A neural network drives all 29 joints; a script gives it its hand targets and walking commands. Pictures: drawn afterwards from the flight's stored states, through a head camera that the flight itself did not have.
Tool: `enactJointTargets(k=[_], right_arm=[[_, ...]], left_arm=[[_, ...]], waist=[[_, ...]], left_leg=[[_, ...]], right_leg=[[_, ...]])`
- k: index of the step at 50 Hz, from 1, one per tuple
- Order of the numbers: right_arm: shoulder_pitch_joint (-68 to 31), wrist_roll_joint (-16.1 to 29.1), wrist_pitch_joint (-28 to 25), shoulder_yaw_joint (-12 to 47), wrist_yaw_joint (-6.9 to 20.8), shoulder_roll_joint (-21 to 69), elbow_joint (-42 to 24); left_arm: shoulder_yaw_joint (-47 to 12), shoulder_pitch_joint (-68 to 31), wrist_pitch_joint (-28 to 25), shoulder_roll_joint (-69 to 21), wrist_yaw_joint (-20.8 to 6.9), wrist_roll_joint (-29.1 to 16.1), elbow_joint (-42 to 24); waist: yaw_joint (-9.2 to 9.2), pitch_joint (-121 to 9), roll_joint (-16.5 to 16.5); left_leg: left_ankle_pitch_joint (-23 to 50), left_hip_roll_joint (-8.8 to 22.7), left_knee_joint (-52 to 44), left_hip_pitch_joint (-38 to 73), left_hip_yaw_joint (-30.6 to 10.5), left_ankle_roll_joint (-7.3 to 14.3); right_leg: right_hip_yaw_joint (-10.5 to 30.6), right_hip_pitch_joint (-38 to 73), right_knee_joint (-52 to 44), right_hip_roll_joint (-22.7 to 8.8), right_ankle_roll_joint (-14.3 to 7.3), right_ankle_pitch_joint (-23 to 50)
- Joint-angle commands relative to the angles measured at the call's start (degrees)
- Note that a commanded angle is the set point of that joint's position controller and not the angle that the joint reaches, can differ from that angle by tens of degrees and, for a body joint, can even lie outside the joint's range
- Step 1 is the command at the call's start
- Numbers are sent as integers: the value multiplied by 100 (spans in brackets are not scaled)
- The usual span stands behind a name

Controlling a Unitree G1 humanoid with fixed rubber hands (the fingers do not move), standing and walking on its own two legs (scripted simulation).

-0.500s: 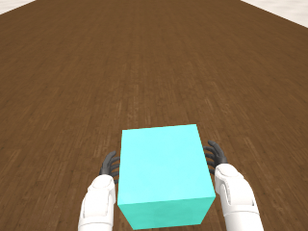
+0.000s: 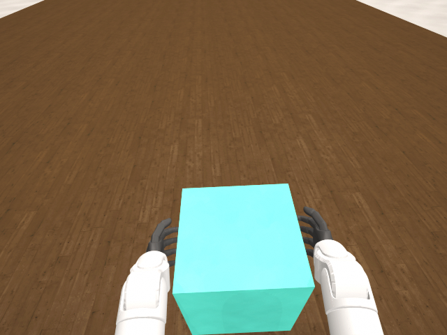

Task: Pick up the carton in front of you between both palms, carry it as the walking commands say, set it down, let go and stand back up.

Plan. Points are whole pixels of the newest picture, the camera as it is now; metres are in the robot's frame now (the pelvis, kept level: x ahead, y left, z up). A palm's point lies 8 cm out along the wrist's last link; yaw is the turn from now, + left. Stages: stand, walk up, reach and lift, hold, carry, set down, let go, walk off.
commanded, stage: carry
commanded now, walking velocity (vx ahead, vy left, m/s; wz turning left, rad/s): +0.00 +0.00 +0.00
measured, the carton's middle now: (238, 262) +0.31 +0.00 -0.03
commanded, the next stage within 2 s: hold in 0.38 s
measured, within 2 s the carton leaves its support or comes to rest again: neither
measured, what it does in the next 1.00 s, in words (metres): stands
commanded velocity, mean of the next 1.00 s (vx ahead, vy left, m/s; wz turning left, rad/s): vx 0.00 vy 0.00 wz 0.00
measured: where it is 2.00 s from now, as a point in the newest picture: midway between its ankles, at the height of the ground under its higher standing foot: outside the picture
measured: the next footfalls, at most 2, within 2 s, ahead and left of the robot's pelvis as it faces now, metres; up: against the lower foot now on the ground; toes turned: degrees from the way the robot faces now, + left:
none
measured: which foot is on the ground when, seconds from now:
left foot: down 0.00-1.00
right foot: down 0.00-1.00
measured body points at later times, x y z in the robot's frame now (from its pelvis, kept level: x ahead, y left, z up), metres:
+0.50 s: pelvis -0.01 +0.01 +0.00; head -0.03 +0.01 +0.45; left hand +0.28 +0.16 +0.03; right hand +0.29 -0.14 +0.04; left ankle -0.02 +0.05 -0.73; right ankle +0.02 -0.13 -0.73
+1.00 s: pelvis -0.03 -0.04 +0.00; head -0.11 -0.05 +0.45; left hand +0.25 +0.14 +0.05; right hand +0.28 -0.16 +0.05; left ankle -0.02 +0.05 -0.74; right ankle +0.02 -0.15 -0.73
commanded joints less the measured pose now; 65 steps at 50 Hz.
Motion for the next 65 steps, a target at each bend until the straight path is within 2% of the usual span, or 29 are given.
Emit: enactJointTargets(k=[1, 11, 16, 18, 19, 20, 21, 22, 23, 24, 25, 28, 31, 32, 34, 36, 37, 39, 40, 47, 52, 55, 57, 58, 59, 60, 62, 63, 65], right_arm=[[-2297, 1225, -140, 2894, 1251, 5099, 147], [-2378, 1407, -236, 3338, 1225, 5269, -293], [-2318, 1316, -162, 3241, 1155, 5173, -271], [-2024, 1209, -123, 2839, 1145, 5049, 136], [-1898, 1107, -122, 2927, 1137, 5082, 178], [-1686, 1065, -151, 2718, 1161, 5096, 94], [-1889, 1105, -272, 2760, 1167, 5127, -212], [-2033, 1185, -341, 3137, 1198, 5248, -437], [-1950, 1382, -342, 3295, 1215, 5419, -414], [-1828, 1186, -305, 3071, 1217, 4965, -67], [-1901, 1357, -381, 3164, 1221, 5291, -324], [-2637, 1314, -313, 3112, 1296, 5057, -84], [-2731, 1368, -421, 2961, 1328, 5404, 376], [-2492, 1272, -485, 2785, 1341, 5366, 327], [-2286, 989, -379, 2602, 1344, 5284, 795], [-2396, 828, -390, 2268, 1408, 5253, 986], [-2138, 797, -391, 2192, 1369, 5392, 1064], [-2338, 837, -372, 2395, 1349, 5403, 948], [-2342, 773, -350, 2076, 1369, 5364, 1071], [-3434, 1005, -195, 2380, 1485, 5669, 1152], [-3783, 1124, -234, 2698, 1510, 6227, 1104], [-4475, 931, -429, 1972, 1448, 6195, 1999], [-4184, 554, -596, 1314, 1355, 6219, 2470], [-4614, 522, -741, 1125, 1264, 6099, 2580], [-4600, 211, -813, 464, 1178, 5745, 2955], [-4865, -19, -880, 366, 1084, 5504, 2899], [-4787, -423, -1041, -602, 815, 4917, 3021], [-4903, -335, -1053, -633, 665, 4870, 3358], [-4744, -656, -1282, -1021, 518, 4325, 3257]], left_arm=[[-3054, -3042, -351, -4851, -1283, -1321, -607], [-3351, -2948, -413, -5274, -1322, -1557, -643], [-3158, -2727, -338, -4970, -1293, -1454, -511], [-3033, -2909, -347, -4836, -1268, -1444, -536], [-3310, -2937, -379, -4803, -1240, -1414, -762], [-2882, -2475, -362, -4920, -1239, -1267, -430], [-3046, -2804, -558, -4839, -1268, -1453, -670], [-3017, -2741, -612, -5018, -1272, -1474, -733], [-3488, -2906, -669, -5047, -1294, -1759, -1117], [-3071, -2439, -564, -5116, -1259, -1398, -644], [-3053, -2575, -581, -5039, -1225, -1312, -609], [-2246, -2388, -564, -4787, -1168, -860, 121], [-2943, -3215, -614, -5159, -1308, -1415, 190], [-3219, -3639, -559, -5200, -1322, -1408, -248], [-3260, -3698, -521, -5355, -1399, -1554, -318], [-3134, -3777, -481, -5221, -1400, -1461, -197], [-3305, -4016, -446, -5233, -1411, -1534, -301], [-3098, -3774, -498, -5296, -1427, -1526, -179], [-2839, -3743, -465, -5235, -1450, -1366, 59], [-2080, -3506, -399, -5128, -1507, -864, 1082], [-1749, -4082, -683, -5021, -1843, -1004, 1262], [-1456, -5367, -901, -4879, -1925, -779, 1586], [-1162, -5759, -1056, -4547, -1911, -275, 1698], [-967, -5908, -1119, -4501, -1938, -298, 1921], [-830, -6226, -1111, -4401, -1906, -258, 2239], [-575, -5969, -1251, -4645, -1862, -166, 2455], [1, -6110, -1300, -4053, -1743, 191, 2684], [255, -5912, -1367, -3725, -1707, 514, 2914], [651, -5472, -1534, -3483, -1613, 956, 3149]], waist=[[37, -1116, 269], [17, -1517, 432], [7, -1364, -261], [-19, -1529, 180], [-15, -1504, 284], [19, -684, 298], [-358, -882, 22], [65, -743, 151], [-264, -1210, -179], [22, -1054, 507], [-21, -1090, 333], [618, -579, 147], [320, -836, -120], [-184, -498, 309], [-401, -619, 459], [-170, -644, 531], [-451, -586, 397], [-155, -440, 281], [-457, -140, 547], [380, -55, -218], [270, -53, -495], [386, 100, -633], [43, 227, -404], [323, 267, -495], [-265, 190, -260], [-99, 283, -122], [-526, 463, 69], [-66, 391, 414], [-256, 540, 528]], left_leg=[[1635, 1014, -567, 225, -924, -147], [2184, 1066, -615, 414, -908, -173], [2306, 1038, -517, 414, -854, -136], [2439, 1035, -496, 342, -864, -114], [2482, 988, -508, 552, -747, -118], [3255, 98, -701, 1210, -1732, -407], [3280, 200, -619, 1213, -1804, -381], [3418, 186, -652, 1014, -1858, -452], [3741, 210, -573, 1297, -1797, -477], [3690, 209, -577, 1365, -1780, -499], [4400, 206, -596, 1851, -1846, -495], [2220, 98, -810, 1404, -1571, -335], [1500, 277, -927, 1529, -1754, -384], [2362, 124, -720, 1818, -1622, -460], [2008, 147, -745, 2079, -1659, -673], [1889, 312, -867, 1894, -1764, -759], [1509, 323, -844, 1549, -1724, -705], [1416, 256, -919, 1656, -1788, -608], [1463, 245, -944, 1267, -1734, -628], [412, 1, -1074, 579, -1530, -300], [-46, -38, -777, 883, -1292, -149], [-336, -211, -527, 521, -1166, -176], [-422, -244, -248, 1014, -1160, -220], [-469, -297, 12, 522, -1057, -243], [-750, -252, -13, 741, -1091, -267], [-696, -293, -54, 389, -1152, -201], [-713, -311, 174, 319, -1115, -247], [-640, -296, 378, -485, -1117, -279], [-494, -215, 441, -644, -1170, -393]], right_leg=[[523, 556, -305, -551, -141, 337], [549, 570, -123, -600, -64, 549], [516, 508, -150, -563, -80, 726], [488, 663, -77, -611, -105, 1094], [440, 488, -17, -521, -91, 984], [1223, 1124, -424, 844, -350, 1372], [1412, 1307, -500, 840, -406, 1652], [1398, 1506, -443, 824, -430, 1899], [1360, 1711, -397, 943, -323, 1919], [1514, 1466, -439, 697, -372, 1915], [1468, 1045, -538, 822, -316, 1988], [1448, 1001, -610, 746, -177, 1004], [1417, 926, -529, 846, -180, 500], [1510, 429, -663, 836, -256, 857], [1469, 408, -768, 823, -373, 672], [1349, 671, -625, 863, -360, 397], [1398, 872, -652, 819, -397, 323], [1366, 890, -702, 805, -299, 436], [1390, 892, -599, 836, -341, 483], [1429, 1570, -742, 684, -95, 132], [1469, 766, -974, 617, -18, -1086], [1708, 975, -1079, 433, -91, -1710], [2088, 300, -1246, 319, -201, -1983], [1933, 559, -1114, 351, -273, -1976], [1734, 147, -755, 514, -322, -1945], [1697, 415, -680, 487, -218, -1741], [1684, -85, -539, 624, -287, -1983], [1966, 772, -436, 494, -329, -1977], [1912, 321, -384, 495, -158, -1843]])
